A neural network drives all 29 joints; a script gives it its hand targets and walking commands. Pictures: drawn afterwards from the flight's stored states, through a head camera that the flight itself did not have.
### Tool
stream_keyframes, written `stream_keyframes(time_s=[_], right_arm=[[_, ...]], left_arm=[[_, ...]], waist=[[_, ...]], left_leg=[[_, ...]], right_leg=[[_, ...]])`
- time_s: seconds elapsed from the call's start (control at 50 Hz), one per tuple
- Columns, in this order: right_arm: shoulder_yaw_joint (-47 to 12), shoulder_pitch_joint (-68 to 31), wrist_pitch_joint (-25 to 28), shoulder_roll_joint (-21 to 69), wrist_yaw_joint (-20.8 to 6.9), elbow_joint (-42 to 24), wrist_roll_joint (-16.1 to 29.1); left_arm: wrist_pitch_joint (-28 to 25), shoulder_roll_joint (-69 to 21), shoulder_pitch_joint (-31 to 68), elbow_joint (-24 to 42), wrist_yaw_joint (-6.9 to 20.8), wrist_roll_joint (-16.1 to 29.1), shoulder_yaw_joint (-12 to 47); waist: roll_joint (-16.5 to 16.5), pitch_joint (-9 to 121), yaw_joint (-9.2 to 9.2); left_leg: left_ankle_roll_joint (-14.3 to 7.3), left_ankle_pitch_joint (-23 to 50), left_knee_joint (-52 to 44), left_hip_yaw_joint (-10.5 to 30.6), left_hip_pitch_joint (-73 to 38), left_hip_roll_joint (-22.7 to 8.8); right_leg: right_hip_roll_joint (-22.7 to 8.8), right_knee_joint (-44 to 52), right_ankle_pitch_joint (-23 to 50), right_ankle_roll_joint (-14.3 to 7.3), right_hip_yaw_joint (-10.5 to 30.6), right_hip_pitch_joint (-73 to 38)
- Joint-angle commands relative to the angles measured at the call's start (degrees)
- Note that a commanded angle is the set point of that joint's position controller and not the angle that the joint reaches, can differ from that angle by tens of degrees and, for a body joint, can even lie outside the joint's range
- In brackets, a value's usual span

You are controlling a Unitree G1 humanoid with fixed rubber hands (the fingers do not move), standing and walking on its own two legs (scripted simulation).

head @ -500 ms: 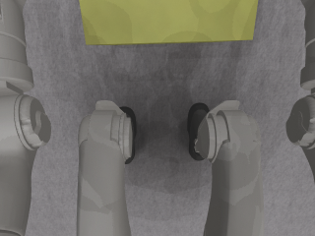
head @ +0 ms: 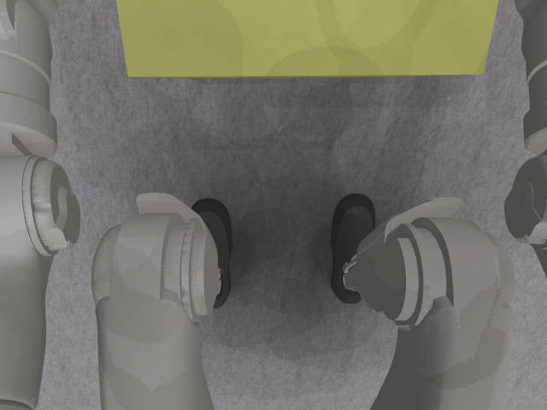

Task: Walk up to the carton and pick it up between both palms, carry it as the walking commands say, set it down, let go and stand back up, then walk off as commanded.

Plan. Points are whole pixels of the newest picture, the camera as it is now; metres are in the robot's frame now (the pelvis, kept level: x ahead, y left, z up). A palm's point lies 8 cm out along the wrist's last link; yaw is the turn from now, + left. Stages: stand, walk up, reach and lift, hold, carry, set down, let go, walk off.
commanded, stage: reach and lift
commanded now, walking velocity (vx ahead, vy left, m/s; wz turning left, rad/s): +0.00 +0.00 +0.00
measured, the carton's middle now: out of the picture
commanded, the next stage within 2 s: none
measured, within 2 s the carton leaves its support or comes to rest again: leaves its support in 1.64 s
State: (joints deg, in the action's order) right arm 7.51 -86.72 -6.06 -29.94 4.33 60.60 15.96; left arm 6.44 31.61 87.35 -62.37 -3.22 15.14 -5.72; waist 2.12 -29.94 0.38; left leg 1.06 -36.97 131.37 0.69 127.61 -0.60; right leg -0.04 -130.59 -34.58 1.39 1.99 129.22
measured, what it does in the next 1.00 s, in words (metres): stands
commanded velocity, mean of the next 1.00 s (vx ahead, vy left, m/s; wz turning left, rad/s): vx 0.00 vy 0.00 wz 0.00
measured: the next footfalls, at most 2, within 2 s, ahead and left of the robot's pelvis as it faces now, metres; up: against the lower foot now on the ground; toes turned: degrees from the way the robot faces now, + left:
none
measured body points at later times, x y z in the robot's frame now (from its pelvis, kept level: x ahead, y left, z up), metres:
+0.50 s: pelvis -0.01 -0.01 +0.01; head +0.37 +0.00 +0.23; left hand +0.57 +0.21 -0.17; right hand +0.58 -0.20 -0.16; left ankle +0.10 +0.12 -0.32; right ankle +0.11 -0.13 -0.32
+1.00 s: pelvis -0.01 -0.01 +0.02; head +0.38 -0.01 +0.23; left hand +0.57 +0.20 -0.17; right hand +0.57 -0.20 -0.17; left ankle +0.10 +0.12 -0.32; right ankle +0.11 -0.13 -0.32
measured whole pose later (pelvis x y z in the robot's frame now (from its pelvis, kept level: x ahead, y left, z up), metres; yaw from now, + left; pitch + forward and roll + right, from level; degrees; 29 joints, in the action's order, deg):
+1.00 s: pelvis -0.01 -0.01 +0.02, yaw +0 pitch +34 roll +2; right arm -0.9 -91.5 -4.8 -25.5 5.6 65.1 19.4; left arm 3.7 27.9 91.2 -68.2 -3.8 16.7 -1.6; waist 2.3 -29.9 0.2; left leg 2.4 -35.2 127.4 1.4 125.7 -1.3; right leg 1.3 -126.7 -31.9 0.3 1.3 128.3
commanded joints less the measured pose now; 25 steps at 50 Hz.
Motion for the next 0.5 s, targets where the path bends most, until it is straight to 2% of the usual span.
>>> stream_keyframes(time_s=[0.0,0.02,0.04,0.08,0.1,0.14,0.16,0.18,0.2,0.22,0.24,0.26,0.28,0.32,0.34,0.36,0.38,0.4,0.42,0.44,0.46,0.48], right_arm=[[-0.1,-12.2,1.8,-10.2,-0.4,-4.8,0.9],[0.5,-10.5,1.8,-9.2,-0.3,-5.5,0.7],[-0.7,-9.7,1.6,-8.9,-0.5,-3.0,0.6],[-0.5,-11.6,2.0,-7.9,-0.5,-6.6,0.8],[-0.1,-13.0,1.9,-8.2,-0.4,-7.1,0.7],[-1.5,-14.0,1.2,-6.8,-0.3,-5.4,1.1],[-1.5,-15.2,1.5,-7.1,-0.1,-8.3,0.7],[-0.6,-16.1,1.4,-8.5,0.1,-8.0,0.0],[-1.6,-18.1,1.5,-6.7,0.1,-10.0,1.4],[-2.1,-18.7,1.5,-7.3,0.5,-9.3,0.7],[-2.4,-19.2,1.3,-7.8,1.0,-10.1,1.1],[-2.7,-20.4,1.2,-6.9,1.4,-10.7,1.1],[-3.2,-22.0,1.1,-7.1,1.6,-10.7,0.9],[-4.1,-21.7,0.6,-5.0,1.6,-7.2,0.8],[-4.0,-22.7,0.6,-5.4,1.7,-8.0,1.1],[-4.4,-22.0,0.2,-4.6,1.4,-5.7,1.4],[-4.6,-21.5,0.3,-3.4,1.6,-5.0,0.9],[-3.7,-18.8,0.0,-4.3,1.4,-1.4,-0.1],[-4.2,-19.2,-0.2,-3.0,1.3,-0.8,0.7],[-4.2,-18.9,0.0,-3.4,1.1,0.4,0.6],[-3.1,-18.9,0.5,-2.9,1.2,-0.3,-0.1],[-2.2,-18.8,1.1,-3.7,1.6,-0.8,-0.6]], left_arm=[[-2.5,9.0,13.8,8.3,-0.3,1.5,0.3],[-2.6,8.8,13.3,9.7,-0.3,0.6,-0.7],[-2.6,9.9,12.2,6.8,-0.2,0.7,-1.1],[-2.5,9.2,11.4,8.1,0.1,0.1,-1.5],[-2.1,8.1,11.1,6.2,0.2,0.6,-1.3],[-2.3,9.0,13.0,5.4,0.4,-0.3,-2.2],[-2.1,9.5,12.9,5.1,0.5,0.2,-2.4],[-2.2,8.3,13.4,5.3,0.4,0.8,-1.9],[-2.8,10.0,16.5,8.2,0.2,0.0,-2.4],[-2.8,10.1,17.4,7.4,-0.2,1.0,-1.8],[-2.7,10.4,17.6,6.9,-0.2,1.2,-1.7],[-2.9,10.2,18.5,7.2,-0.4,1.1,-2.0],[-2.8,11.7,18.7,6.3,-0.4,0.9,-3.2],[-2.5,10.0,20.5,2.4,0.0,0.7,-2.4],[-2.3,9.1,19.0,1.8,-0.2,-0.2,-2.0],[-2.2,9.3,18.7,-0.7,0.0,-0.9,-2.0],[-2.2,7.9,18.8,-2.1,0.2,-0.6,-1.7],[-2.0,6.7,18.7,-3.7,0.2,-0.6,-0.9],[-2.2,7.4,18.1,-3.4,0.0,-1.8,-1.3],[-1.9,5.2,18.2,-4.6,0.1,-1.0,0.1],[-2.6,4.8,19.6,-2.1,0.1,-1.0,0.3],[-2.8,4.6,20.0,-2.0,0.0,-0.6,0.7]], waist=[[-4.4,87.4,-0.78],[-5.0,87.0,0.07],[-3.4,85.8,-0.01],[-3.3,85.5,0.54],[-3.7,83.4,0.45],[-1.9,82.5,2.11],[-0.5,82.6,1.17],[-0.9,82.5,0.47],[-0.7,85.4,2.35],[0.7,86.5,1.29],[0.6,86.4,2.18],[1.1,87.6,1.73],[2.4,86.0,3.68],[2.9,80.3,2.37],[1.8,80.7,3.37],[1.5,78.3,3.74],[1.3,75.3,3.42],[0.1,74.8,1.82],[-1.1,74.8,3.86],[-0.9,75.1,2.04],[-2.0,74.8,1.12],[-1.8,77.4,0.16]], left_leg=[[0.6,35.8,-9.1,-1.3,-43.4,-0.4],[0.7,35.7,-8.8,-1.6,-41.4,-0.1],[0.2,34.3,-8.8,-1.9,-41.3,-0.3],[0.0,33.9,-9.4,-1.4,-39.7,-0.3],[0.2,32.7,-9.6,-2.0,-37.1,-0.4],[-0.2,29.1,-10.0,-2.2,-34.7,-0.3],[-0.4,29.3,-9.8,-2.3,-33.3,-0.4],[-0.3,29.0,-10.0,-2.5,-34.1,-0.3],[-0.5,28.4,-9.7,-2.7,-34.9,-0.6],[-0.5,27.8,-9.8,-3.0,-35.0,-0.3],[-0.5,27.7,-9.7,-2.9,-35.6,-0.6],[-0.6,26.4,-9.5,-3.5,-34.5,-0.4],[-1.2,25.7,-9.9,-3.3,-32.0,-0.4],[-1.3,21.5,-10.7,-3.6,-27.9,-0.7],[-1.2,21.6,-10.8,-3.5,-29.6,-0.9],[-1.2,19.6,-10.9,-3.7,-27.9,-1.0],[-1.0,19.2,-12.3,-3.3,-28.0,-1.0],[-0.4,19.0,-12.1,-3.8,-28.3,-0.8],[-0.6,18.8,-12.7,-3.8,-29.6,-0.9],[-0.7,19.2,-13.1,-3.0,-31.3,-0.9],[-0.4,21.0,-12.6,-3.0,-30.4,-0.4],[-0.3,21.4,-12.3,-2.9,-32.4,-0.5]], right_leg=[[0.2,6.3,30.8,0.4,-5.2,-37.0],[0.3,6.6,31.3,0.1,-4.5,-36.8],[0.2,6.6,30.2,0.5,-4.6,-37.2],[0.2,6.3,31.0,0.7,-5.1,-38.7],[0.4,7.5,30.6,0.5,-4.1,-38.5],[0.3,7.5,29.0,0.8,-4.0,-40.4],[0.4,7.6,29.9,1.0,-4.2,-41.9],[0.4,7.7,28.9,0.9,-3.9,-41.6],[0.2,7.5,29.3,0.7,-3.7,-43.8],[0.3,7.9,29.0,0.7,-3.9,-45.8],[0.3,7.8,28.3,0.9,-3.9,-44.9],[0.3,8.9,28.9,0.9,-3.0,-48.3],[0.2,8.0,29.0,1.1,-3.2,-48.1],[0.4,9.2,25.1,0.8,-3.0,-46.1],[0.5,9.9,24.6,1.0,-2.6,-45.9],[0.3,10.2,22.3,0.7,-2.5,-44.6],[0.6,10.6,21.3,0.8,-3.1,-42.5],[0.7,10.7,21.2,0.3,-2.7,-42.4],[0.8,11.2,20.2,0.5,-2.8,-41.8],[0.9,11.1,20.6,0.3,-3.3,-42.1],[0.9,11.2,21.7,0.1,-3.1,-40.7],[1.1,10.5,22.4,0.2,-3.8,-41.1]])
